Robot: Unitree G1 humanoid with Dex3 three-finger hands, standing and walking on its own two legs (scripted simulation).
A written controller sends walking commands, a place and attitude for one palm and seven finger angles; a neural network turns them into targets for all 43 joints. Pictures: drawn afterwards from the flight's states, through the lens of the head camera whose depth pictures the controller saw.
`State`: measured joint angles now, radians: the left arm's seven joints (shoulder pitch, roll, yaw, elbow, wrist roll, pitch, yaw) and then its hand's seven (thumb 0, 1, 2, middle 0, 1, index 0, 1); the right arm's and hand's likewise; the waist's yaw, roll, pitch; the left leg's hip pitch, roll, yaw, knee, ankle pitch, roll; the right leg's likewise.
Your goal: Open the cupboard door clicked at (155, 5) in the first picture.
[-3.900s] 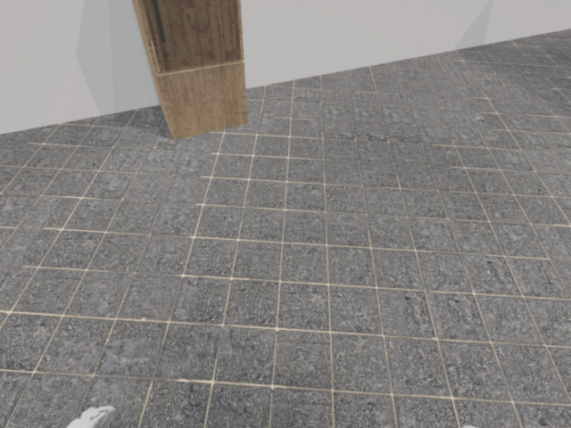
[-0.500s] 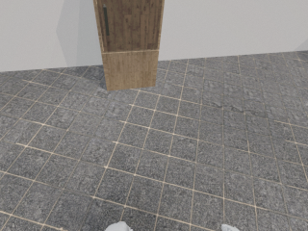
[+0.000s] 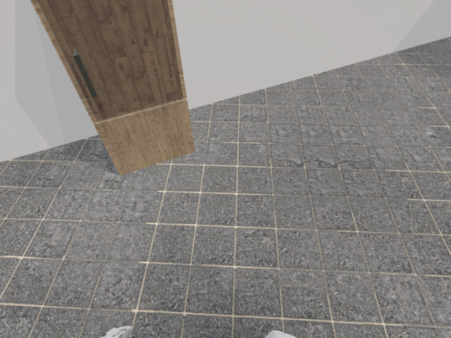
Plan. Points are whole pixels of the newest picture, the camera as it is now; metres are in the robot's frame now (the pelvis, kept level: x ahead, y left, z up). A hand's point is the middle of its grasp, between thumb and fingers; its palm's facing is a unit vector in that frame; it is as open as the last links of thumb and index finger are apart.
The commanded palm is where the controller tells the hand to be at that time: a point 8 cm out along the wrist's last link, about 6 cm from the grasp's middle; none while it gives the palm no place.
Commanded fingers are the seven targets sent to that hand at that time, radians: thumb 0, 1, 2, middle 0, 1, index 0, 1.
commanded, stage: walk to a spot facing it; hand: left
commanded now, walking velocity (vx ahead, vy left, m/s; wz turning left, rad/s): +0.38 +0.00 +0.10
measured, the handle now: (85, 74) +1.04 +0.54 -0.10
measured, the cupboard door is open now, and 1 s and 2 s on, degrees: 0 0 0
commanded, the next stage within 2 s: turn to face it in 0.50 s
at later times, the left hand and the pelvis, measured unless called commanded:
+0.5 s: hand out of the picture +0.09 +0.16 -0.17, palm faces +0.25 -0.96 -0.13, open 7.3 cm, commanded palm none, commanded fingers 0.00 0.90 0.90 -0.20 -0.30 -0.20 -0.30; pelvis +0.21 +0.02 +0.00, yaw +9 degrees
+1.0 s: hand (123, 240) +0.37 +0.26 -0.15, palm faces +0.26 -0.94 -0.21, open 7.3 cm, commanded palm none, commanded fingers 0.00 0.90 0.90 -0.20 -0.30 -0.20 -0.30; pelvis +0.32 +0.06 +0.01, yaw +14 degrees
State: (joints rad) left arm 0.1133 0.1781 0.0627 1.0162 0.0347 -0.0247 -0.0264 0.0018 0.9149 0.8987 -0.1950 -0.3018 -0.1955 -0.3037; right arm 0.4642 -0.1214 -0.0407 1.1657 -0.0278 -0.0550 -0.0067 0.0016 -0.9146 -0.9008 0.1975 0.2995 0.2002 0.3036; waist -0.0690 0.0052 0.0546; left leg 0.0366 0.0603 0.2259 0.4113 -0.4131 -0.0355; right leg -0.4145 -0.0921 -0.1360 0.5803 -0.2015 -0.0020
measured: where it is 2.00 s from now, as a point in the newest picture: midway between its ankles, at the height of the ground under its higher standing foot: (204, 286)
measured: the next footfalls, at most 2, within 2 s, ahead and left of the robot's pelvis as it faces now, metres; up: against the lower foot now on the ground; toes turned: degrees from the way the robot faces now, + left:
left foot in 0.54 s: +0.36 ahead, +0.15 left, +0.00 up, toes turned +18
right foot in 1.06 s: +0.41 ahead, -0.05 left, +0.00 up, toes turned +9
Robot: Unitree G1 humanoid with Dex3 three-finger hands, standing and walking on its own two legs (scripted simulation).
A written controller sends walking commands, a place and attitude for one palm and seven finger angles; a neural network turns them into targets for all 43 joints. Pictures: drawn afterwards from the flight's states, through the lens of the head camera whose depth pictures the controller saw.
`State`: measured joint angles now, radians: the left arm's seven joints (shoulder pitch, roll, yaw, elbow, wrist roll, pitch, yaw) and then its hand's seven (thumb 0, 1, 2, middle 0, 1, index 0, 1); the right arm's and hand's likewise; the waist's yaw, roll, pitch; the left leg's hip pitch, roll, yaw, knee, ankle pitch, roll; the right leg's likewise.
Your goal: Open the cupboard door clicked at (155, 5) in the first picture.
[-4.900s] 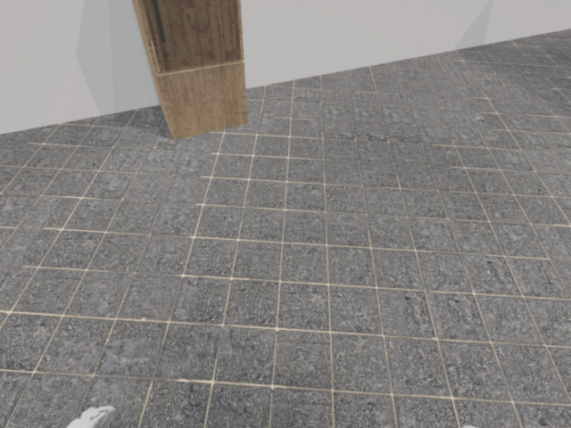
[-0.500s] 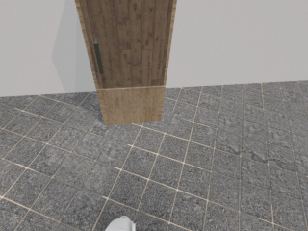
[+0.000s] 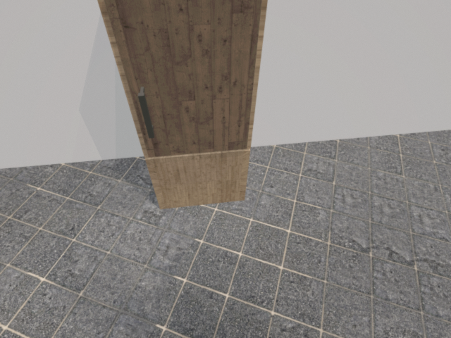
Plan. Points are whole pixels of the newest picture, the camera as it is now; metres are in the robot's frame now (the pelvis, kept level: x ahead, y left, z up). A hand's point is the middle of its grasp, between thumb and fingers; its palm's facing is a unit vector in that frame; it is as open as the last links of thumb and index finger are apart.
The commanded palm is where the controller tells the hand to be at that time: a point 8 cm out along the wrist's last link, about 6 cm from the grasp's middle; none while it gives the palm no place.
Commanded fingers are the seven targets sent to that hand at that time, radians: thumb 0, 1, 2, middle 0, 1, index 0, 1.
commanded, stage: turn to face it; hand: left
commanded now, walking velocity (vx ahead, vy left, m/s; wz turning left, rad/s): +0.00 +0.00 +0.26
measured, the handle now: (147, 113) +0.82 +0.29 -0.11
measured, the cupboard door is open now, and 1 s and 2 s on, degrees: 0 0 0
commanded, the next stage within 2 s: take the last steps up to it in 0.08 s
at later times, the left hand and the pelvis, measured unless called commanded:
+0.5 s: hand out of the picture -0.05 +0.20 -0.19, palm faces +0.21 -0.96 -0.18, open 7.3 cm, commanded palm none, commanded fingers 0.00 0.90 0.90 -0.20 -0.30 -0.20 -0.30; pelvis +0.02 +0.02 -0.01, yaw +7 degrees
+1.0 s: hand (146, 289) +0.26 +0.19 -0.17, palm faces +0.09 -0.97 -0.21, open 7.3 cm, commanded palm none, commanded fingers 0.00 0.90 0.90 -0.20 -0.30 -0.20 -0.30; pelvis +0.17 +0.00 -0.02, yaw +6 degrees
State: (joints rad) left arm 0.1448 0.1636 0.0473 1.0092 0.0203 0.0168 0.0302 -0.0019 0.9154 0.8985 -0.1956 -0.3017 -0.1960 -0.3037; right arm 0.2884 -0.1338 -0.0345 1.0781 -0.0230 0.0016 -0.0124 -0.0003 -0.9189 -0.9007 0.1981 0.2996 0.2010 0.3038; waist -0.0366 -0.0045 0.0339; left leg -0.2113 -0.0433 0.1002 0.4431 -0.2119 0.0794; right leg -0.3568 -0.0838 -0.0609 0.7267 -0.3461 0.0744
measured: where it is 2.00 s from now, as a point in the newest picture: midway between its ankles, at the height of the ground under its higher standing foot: (226, 327)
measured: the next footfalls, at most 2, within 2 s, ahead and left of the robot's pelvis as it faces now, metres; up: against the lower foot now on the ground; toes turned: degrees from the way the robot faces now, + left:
right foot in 0.06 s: +0.06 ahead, -0.13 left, +0.00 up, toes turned -5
left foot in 0.46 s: +0.03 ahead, +0.14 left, +0.00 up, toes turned +13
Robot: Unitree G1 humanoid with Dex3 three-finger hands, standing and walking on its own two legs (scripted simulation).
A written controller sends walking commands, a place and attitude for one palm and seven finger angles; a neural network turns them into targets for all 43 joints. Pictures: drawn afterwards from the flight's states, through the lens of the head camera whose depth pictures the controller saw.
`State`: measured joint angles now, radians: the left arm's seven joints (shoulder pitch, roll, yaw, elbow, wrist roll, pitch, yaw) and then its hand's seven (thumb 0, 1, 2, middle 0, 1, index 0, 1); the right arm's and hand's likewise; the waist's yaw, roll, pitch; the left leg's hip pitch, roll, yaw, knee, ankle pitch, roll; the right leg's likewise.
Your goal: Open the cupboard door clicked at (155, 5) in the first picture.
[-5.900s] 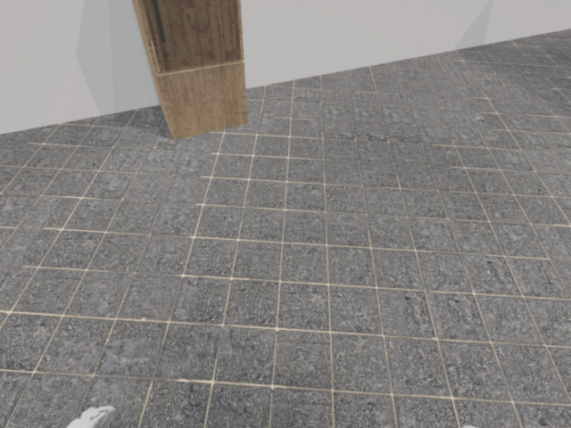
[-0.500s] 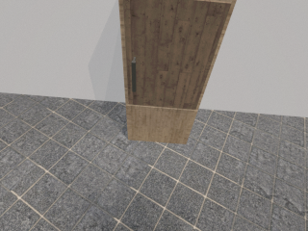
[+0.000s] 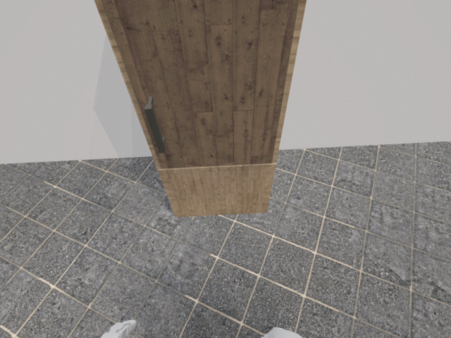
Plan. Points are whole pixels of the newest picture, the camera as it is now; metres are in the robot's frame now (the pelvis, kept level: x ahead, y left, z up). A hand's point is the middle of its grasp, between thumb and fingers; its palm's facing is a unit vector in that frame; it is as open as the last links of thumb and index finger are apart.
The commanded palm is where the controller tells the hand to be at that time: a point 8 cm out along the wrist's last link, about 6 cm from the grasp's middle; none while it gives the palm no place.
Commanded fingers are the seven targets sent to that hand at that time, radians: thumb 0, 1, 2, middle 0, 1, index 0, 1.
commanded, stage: take the last steps up to it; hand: left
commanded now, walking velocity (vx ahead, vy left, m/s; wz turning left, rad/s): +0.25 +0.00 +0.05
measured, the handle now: (156, 126) +0.68 +0.22 -0.09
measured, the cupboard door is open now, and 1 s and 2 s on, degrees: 0 0 0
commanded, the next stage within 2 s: come to a stop and stand still in 0.30 s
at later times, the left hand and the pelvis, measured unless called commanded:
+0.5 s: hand out of the picture +0.10 +0.19 -0.17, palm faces +0.09 -0.99 -0.14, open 7.3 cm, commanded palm none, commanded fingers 0.00 0.90 0.90 -0.20 -0.30 -0.20 -0.30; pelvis +0.15 +0.03 +0.01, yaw +0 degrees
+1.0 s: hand (158, 301) +0.21 +0.15 -0.13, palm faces +0.02 -0.95 -0.30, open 7.3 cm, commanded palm none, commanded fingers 0.00 0.90 0.90 -0.20 -0.30 -0.20 -0.30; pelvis +0.14 -0.04 +0.02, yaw +0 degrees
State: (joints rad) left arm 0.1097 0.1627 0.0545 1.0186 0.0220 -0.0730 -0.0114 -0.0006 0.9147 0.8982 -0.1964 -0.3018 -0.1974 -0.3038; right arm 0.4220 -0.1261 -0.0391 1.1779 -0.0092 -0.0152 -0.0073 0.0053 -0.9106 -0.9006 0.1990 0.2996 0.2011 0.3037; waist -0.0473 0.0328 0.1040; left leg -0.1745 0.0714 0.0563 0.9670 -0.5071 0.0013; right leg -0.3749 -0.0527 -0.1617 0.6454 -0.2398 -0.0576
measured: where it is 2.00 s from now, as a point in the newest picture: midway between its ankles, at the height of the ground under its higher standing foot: outside the picture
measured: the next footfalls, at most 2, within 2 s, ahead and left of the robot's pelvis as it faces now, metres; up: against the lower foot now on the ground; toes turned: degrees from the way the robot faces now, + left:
left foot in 0.38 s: +0.22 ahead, +0.13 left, +0.00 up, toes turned +9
right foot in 0.84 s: +0.20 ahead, -0.14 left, +0.00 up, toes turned -5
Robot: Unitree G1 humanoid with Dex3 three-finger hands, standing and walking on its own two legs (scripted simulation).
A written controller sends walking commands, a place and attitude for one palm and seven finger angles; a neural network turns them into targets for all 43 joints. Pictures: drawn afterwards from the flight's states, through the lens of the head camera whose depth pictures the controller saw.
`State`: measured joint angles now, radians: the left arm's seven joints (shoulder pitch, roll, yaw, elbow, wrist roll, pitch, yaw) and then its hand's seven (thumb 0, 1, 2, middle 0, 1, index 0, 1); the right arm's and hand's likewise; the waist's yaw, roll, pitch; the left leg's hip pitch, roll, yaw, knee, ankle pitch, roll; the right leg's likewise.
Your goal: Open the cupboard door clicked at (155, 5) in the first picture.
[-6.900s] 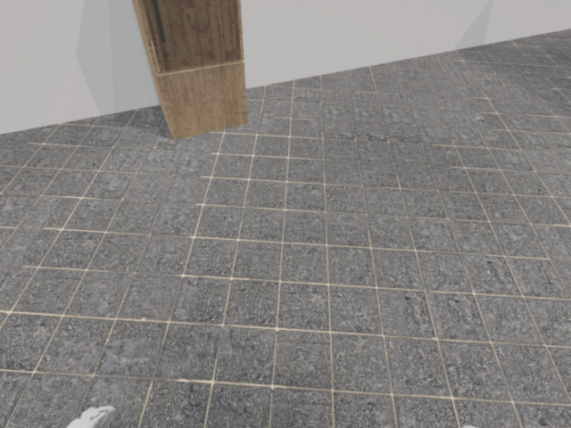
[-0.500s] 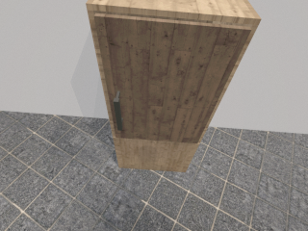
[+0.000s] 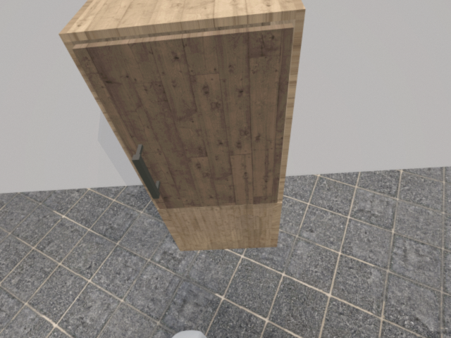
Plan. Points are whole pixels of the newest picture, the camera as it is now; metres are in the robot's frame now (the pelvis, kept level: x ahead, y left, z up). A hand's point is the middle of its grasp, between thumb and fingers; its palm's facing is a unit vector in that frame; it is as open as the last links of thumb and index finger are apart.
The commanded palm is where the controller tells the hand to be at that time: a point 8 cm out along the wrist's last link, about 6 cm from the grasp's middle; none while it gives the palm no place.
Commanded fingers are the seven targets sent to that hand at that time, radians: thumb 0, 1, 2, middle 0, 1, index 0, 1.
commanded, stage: come to a stop and stand still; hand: left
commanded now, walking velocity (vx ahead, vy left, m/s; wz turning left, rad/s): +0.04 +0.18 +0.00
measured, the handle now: (148, 173) +0.54 +0.27 -0.11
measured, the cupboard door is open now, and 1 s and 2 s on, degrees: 0 0 0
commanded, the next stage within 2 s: look again from close up in 1.34 s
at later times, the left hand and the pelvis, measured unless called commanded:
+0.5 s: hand out of the picture -0.05 +0.24 -0.18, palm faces +0.08 -0.98 -0.18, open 7.3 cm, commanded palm none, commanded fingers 0.00 0.90 0.90 -0.20 -0.30 -0.20 -0.30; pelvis -0.03 +0.05 +0.01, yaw +1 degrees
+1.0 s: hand out of the picture +0.06 +0.19 -0.17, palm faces +0.07 -0.97 -0.22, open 7.2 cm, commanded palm none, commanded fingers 0.00 0.90 0.90 -0.20 -0.30 -0.20 -0.30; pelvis +0.01 +0.01 +0.00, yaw +2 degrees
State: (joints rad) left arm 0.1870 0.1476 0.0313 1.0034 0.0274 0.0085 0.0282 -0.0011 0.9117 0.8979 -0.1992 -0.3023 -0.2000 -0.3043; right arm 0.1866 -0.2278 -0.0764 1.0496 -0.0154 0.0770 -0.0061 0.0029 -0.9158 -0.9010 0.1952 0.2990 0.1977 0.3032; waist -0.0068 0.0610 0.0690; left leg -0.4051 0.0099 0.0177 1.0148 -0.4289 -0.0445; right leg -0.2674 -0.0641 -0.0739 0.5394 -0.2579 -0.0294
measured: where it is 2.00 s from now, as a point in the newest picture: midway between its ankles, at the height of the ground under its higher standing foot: outside the picture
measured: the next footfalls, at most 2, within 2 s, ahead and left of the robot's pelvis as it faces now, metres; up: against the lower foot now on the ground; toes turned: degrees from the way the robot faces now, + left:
left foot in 0.36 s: +0.04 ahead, +0.15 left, +0.00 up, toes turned +3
right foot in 0.72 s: +0.02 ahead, -0.08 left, +0.00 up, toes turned -3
